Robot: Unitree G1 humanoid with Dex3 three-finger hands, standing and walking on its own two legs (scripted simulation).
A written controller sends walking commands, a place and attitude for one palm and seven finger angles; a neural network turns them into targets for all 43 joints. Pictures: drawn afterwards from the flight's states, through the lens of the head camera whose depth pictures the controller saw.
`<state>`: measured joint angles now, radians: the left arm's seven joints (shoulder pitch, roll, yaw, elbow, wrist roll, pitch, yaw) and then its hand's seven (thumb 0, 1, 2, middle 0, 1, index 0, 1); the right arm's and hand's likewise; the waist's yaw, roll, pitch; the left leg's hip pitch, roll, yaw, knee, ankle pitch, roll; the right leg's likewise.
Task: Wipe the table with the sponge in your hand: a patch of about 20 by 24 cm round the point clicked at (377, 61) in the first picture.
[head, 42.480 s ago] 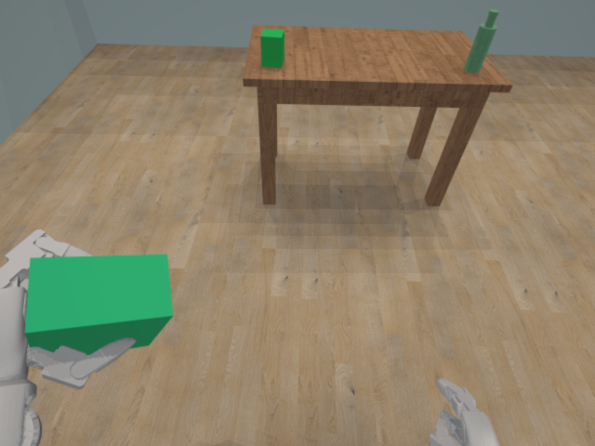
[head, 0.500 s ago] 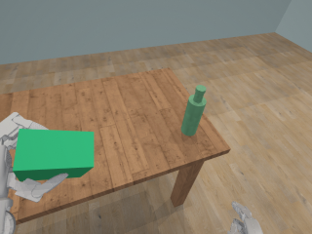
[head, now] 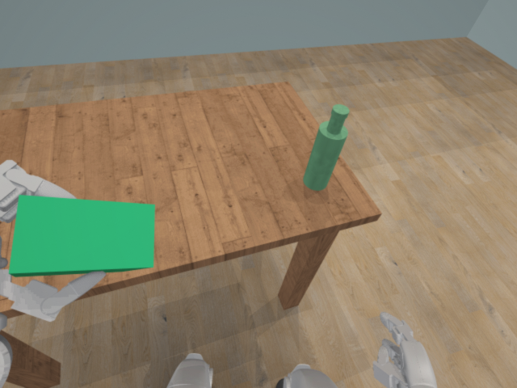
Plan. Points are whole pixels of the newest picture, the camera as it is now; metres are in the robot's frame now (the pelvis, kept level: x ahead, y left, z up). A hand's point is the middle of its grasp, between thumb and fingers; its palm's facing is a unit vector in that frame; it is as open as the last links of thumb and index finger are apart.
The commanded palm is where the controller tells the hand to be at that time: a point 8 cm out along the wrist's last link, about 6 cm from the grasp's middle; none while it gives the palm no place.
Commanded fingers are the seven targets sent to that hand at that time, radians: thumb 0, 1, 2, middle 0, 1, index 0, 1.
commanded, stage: step back with the hand held close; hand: left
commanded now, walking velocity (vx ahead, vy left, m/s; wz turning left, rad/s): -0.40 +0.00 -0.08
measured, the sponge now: (100, 242) +0.24 +0.20 +0.16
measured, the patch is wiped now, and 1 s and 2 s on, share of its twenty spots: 1.00 1.00 1.00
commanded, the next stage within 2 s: stop stepping back and stand still in 0.38 s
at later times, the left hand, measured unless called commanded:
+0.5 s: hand out of the picture +0.11 +0.21 +0.22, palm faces +0.35 -0.92 -0.20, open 10.4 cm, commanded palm +0.06 +0.26 +0.21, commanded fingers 0.00 0.10 1.30 -1.20 -1.60 -1.20 -1.60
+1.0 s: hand out of the picture -0.04 +0.18 +0.18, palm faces +0.33 -0.87 -0.37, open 10.4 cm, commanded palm -0.09 +0.21 +0.21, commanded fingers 0.00 0.10 1.30 -1.20 -1.60 -1.20 -1.60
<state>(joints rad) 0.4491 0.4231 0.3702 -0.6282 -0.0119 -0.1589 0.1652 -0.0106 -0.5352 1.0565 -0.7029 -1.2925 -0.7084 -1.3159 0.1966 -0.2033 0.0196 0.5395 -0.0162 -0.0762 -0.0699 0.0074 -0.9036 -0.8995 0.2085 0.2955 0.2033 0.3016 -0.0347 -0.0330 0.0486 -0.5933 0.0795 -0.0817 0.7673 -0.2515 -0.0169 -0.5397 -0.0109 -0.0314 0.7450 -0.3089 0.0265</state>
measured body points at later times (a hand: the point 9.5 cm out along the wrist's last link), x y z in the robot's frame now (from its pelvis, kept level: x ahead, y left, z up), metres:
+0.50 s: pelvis -0.12 -0.01 +0.03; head -0.11 +0.05 +0.47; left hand +0.09 +0.26 +0.23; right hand +0.06 -0.22 -0.02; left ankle -0.03 +0.12 -0.70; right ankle -0.10 -0.14 -0.63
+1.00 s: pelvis -0.28 -0.05 +0.01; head -0.29 -0.02 +0.45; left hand -0.06 +0.22 +0.20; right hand -0.17 -0.34 -0.06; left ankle -0.34 +0.09 -0.71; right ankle -0.19 -0.15 -0.70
